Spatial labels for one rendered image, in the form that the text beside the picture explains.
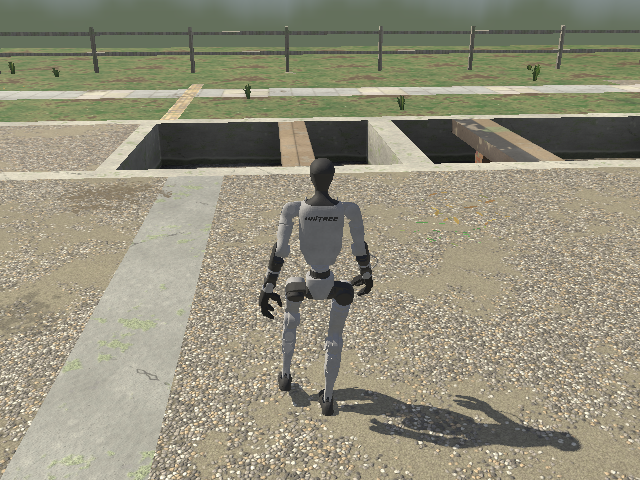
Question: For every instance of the robot left forearm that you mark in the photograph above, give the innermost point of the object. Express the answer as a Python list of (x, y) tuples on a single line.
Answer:
[(273, 271)]

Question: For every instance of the robot right hand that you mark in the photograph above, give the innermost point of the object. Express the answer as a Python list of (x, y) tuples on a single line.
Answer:
[(358, 280)]

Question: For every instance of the robot left thigh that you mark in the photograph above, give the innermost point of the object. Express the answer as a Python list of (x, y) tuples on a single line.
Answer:
[(295, 290)]

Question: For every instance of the left robot shin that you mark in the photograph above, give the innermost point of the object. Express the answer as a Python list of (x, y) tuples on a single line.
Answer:
[(288, 345)]

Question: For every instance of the robot left hand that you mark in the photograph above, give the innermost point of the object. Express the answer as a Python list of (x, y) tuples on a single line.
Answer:
[(263, 302)]

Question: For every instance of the robot right forearm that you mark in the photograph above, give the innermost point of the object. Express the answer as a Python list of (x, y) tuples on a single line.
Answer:
[(364, 264)]

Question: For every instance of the robot left upper arm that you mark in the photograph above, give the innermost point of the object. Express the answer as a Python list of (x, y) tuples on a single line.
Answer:
[(289, 211)]

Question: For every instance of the robot right upper arm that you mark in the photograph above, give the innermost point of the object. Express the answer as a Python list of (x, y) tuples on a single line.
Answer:
[(352, 212)]

